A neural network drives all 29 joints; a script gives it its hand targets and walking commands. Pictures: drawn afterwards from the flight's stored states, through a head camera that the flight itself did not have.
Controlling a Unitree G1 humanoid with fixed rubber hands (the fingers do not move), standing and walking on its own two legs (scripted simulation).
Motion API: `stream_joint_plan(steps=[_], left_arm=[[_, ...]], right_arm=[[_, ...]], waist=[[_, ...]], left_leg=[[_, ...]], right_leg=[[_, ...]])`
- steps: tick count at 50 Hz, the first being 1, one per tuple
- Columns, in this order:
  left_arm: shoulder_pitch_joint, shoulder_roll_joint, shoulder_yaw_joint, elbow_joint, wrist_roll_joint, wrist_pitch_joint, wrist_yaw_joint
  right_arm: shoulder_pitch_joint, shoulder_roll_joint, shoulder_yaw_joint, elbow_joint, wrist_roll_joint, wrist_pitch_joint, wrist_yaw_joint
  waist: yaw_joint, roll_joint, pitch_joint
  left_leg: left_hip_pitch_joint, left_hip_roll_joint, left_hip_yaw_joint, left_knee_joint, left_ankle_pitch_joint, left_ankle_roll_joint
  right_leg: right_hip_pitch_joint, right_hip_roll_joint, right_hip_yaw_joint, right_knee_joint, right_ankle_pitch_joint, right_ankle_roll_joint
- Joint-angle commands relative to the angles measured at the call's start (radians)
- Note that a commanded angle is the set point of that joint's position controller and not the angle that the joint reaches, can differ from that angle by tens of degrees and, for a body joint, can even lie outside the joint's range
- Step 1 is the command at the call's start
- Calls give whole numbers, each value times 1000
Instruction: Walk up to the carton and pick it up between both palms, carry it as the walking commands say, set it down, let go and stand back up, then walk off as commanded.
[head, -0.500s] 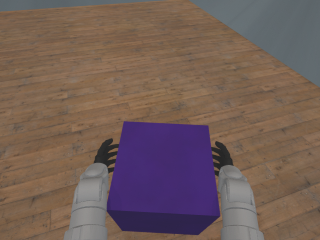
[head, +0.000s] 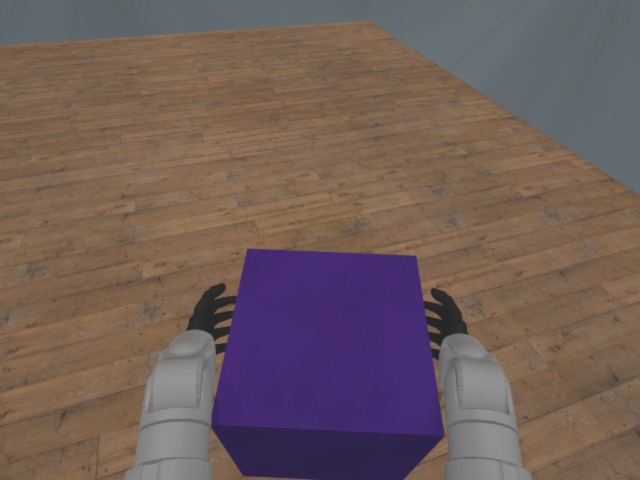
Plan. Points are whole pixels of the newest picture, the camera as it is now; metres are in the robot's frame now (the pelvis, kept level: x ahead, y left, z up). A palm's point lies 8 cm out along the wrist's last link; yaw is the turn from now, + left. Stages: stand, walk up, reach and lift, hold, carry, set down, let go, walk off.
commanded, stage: reach and lift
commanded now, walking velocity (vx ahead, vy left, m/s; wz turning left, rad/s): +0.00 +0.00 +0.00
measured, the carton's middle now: (326, 370) +0.29 +0.00 -0.03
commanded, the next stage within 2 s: hold in 0.54 s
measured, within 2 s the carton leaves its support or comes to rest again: neither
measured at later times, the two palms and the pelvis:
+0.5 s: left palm (201, 344) +0.28 +0.16 +0.04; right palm (453, 351) +0.29 -0.16 +0.04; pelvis +0.01 +0.00 +0.00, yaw +0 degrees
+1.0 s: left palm (202, 352) +0.27 +0.15 +0.04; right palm (457, 360) +0.27 -0.17 +0.04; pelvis +0.00 +0.00 +0.00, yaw +0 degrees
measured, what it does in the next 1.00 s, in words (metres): stands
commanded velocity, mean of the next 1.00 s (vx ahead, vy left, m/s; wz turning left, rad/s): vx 0.00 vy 0.00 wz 0.00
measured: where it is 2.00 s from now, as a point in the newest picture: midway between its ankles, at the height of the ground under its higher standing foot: outside the picture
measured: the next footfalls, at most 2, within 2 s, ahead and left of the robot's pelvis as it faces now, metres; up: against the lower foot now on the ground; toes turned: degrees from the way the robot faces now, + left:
none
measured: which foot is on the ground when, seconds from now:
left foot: down 0.00-1.00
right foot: down 0.00-1.00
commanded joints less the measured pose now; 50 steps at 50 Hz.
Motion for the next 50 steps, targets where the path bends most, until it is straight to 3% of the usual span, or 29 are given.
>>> stream_joint_plan(steps=[1,21,50], left_arm=[[-504,-851,-562,-26,-227,-21,-180],[-409,-825,-599,-91,-229,-17,-174],[-413,-828,-591,-92,-235,-12,-179]], right_arm=[[-532,848,593,-65,267,-36,230],[-431,829,640,-140,279,-33,212],[-428,842,646,-140,284,-27,220]], waist=[[2,-10,-275],[-4,-11,-270],[-3,-14,-232]], left_leg=[[-84,-91,-11,-70,148,12],[-61,-99,-14,-73,214,10],[-103,-97,-8,-76,84,20]], right_leg=[[200,98,26,-11,120,-3],[215,104,30,-20,185,4],[174,97,32,-15,56,0]])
